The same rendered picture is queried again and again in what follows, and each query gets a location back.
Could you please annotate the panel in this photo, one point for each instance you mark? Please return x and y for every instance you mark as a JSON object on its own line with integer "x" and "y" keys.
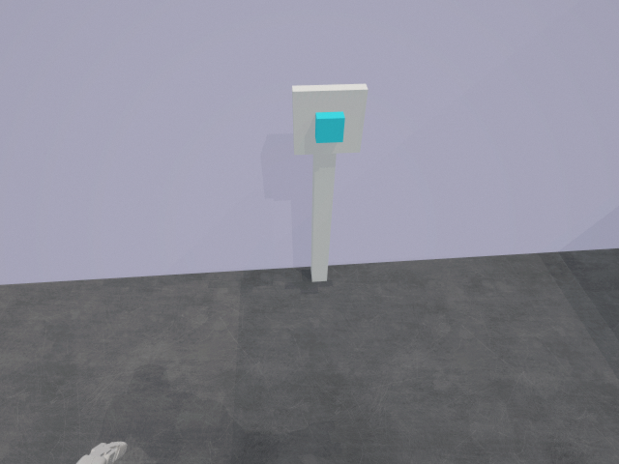
{"x": 351, "y": 99}

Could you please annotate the button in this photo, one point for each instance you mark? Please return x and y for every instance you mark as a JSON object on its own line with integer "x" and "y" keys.
{"x": 329, "y": 127}

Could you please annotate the left robot hand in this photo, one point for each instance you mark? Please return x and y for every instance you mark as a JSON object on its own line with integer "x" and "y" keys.
{"x": 104, "y": 453}

